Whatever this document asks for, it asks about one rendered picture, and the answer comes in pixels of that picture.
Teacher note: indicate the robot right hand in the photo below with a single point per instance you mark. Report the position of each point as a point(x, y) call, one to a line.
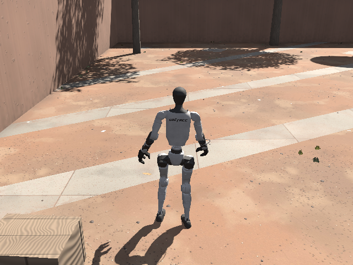
point(200, 149)

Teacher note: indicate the right robot forearm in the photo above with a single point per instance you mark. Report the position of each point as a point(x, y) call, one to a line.
point(203, 143)

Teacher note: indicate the robot left hand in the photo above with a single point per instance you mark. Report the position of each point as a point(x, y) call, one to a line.
point(141, 155)

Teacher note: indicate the left robot forearm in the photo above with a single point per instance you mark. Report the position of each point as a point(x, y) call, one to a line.
point(147, 144)

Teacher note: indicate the robot left foot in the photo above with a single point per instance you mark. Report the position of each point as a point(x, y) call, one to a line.
point(159, 217)

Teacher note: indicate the right robot upper arm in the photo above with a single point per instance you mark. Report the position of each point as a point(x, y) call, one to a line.
point(197, 125)

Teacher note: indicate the robot head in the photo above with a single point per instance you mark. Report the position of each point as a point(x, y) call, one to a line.
point(179, 95)

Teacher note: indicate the left robot upper arm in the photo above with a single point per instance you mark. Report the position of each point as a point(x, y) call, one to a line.
point(157, 124)

